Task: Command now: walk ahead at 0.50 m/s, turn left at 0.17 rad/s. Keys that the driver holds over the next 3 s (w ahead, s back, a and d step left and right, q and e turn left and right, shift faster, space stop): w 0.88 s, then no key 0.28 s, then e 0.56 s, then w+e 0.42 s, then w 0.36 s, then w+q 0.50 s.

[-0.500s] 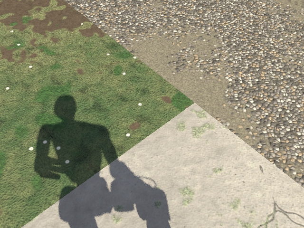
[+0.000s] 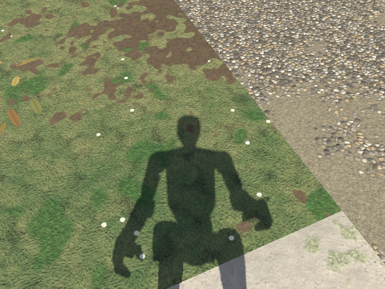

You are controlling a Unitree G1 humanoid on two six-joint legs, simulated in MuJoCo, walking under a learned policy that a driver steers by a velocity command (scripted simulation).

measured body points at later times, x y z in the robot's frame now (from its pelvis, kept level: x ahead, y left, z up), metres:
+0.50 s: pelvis +0.26 +0.05 +0.00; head +0.27 +0.06 +0.45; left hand +0.38 +0.31 -0.13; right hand +0.25 -0.22 -0.13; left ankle +0.21 +0.11 -0.75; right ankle +0.38 -0.11 -0.69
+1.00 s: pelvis +0.53 +0.00 +0.00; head +0.55 -0.02 +0.45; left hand +0.52 +0.25 -0.13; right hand +0.63 -0.26 -0.14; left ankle +0.61 +0.15 -0.68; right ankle +0.51 -0.07 -0.75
